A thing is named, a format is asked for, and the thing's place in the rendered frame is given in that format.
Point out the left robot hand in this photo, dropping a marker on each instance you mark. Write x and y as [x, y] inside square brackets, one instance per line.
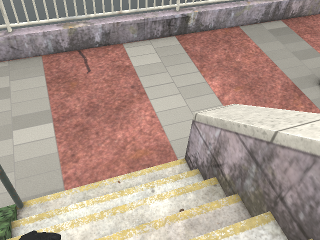
[34, 235]

